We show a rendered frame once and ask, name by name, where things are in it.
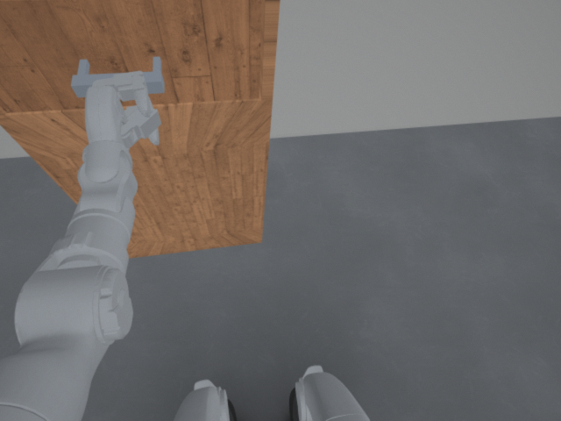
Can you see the cabinet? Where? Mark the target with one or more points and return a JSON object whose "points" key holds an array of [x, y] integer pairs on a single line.
{"points": [[202, 187]]}

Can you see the drawer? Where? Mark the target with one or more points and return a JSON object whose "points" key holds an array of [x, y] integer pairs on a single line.
{"points": [[209, 49]]}

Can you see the robot left hand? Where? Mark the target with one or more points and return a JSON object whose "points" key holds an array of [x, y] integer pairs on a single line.
{"points": [[105, 115]]}

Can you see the handle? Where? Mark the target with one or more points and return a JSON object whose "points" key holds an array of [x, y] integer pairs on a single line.
{"points": [[80, 82]]}

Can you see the robot left shin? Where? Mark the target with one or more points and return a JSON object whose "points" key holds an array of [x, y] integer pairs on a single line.
{"points": [[203, 384]]}

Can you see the robot left forearm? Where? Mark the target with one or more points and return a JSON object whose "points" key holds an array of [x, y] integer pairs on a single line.
{"points": [[100, 229]]}

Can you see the left robot upper arm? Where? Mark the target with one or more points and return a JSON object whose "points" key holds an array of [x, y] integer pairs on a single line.
{"points": [[67, 319]]}

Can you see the robot left thigh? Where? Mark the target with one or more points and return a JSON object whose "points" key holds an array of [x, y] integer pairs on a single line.
{"points": [[205, 404]]}

